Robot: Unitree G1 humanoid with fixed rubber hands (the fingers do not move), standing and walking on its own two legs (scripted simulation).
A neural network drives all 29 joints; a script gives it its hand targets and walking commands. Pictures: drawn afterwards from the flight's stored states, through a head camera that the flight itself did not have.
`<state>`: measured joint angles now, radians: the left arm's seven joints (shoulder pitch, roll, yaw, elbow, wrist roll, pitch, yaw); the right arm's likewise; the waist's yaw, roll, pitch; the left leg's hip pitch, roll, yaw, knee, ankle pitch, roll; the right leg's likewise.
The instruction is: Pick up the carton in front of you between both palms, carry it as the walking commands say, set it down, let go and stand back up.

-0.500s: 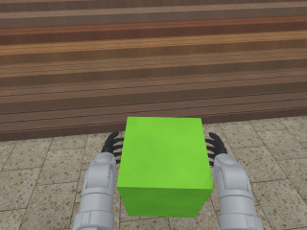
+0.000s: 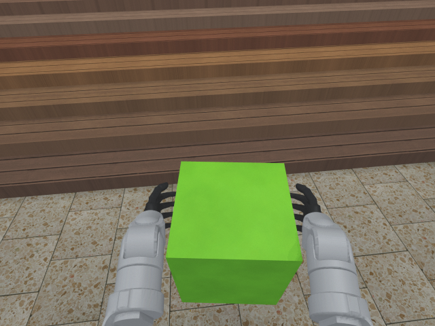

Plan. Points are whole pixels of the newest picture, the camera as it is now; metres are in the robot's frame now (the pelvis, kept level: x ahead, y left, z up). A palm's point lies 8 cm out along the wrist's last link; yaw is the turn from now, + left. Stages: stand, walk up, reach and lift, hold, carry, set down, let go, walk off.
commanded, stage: hold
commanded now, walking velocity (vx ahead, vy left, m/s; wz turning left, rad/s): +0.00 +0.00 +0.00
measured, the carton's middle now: (230, 236) +0.30 +0.00 -0.02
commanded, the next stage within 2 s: carry in 0.28 s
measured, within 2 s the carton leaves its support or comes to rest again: neither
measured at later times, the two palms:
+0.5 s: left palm (153, 202) +0.32 +0.15 +0.07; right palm (306, 202) +0.32 -0.15 +0.07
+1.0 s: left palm (152, 145) +0.49 +0.19 +0.07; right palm (276, 141) +0.51 -0.11 +0.07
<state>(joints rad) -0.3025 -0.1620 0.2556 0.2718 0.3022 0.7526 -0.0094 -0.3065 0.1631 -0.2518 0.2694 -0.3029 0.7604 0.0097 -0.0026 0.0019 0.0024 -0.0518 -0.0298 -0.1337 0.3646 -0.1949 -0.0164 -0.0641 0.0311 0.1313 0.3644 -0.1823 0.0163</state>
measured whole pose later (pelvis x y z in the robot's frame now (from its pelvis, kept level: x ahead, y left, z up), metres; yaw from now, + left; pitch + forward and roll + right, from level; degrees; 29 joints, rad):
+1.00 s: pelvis +0.28 +0.03 -0.02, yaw +1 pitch +4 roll +2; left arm 0.10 -0.14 0.04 -0.58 -0.02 1.13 0.18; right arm 0.08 0.14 -0.04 -0.55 0.00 1.12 -0.19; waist 0.05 -0.04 -0.12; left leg -0.54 0.02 0.23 0.56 -0.20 0.03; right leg 0.04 -0.10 -0.13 0.39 -0.48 0.04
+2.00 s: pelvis +0.89 +0.01 -0.01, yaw +0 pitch +6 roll +0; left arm -0.54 -0.13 0.26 -0.21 0.00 1.08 0.21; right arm -0.55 0.10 -0.29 -0.21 0.00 1.09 -0.23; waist 0.03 0.00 -0.02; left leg -0.68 0.05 0.11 0.74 -0.14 0.07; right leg -0.12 0.00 -0.17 0.42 -0.40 -0.05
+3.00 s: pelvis +1.49 +0.02 +0.16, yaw -1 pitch +3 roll +2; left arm -0.60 -0.14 0.39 -0.19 0.06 1.18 0.19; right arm -0.62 0.14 -0.28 -0.16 0.00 1.20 -0.23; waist -0.13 -0.02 0.04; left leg -0.53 -0.04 0.15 0.68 -0.20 0.10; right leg -0.54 0.05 0.04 1.40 -0.33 -0.04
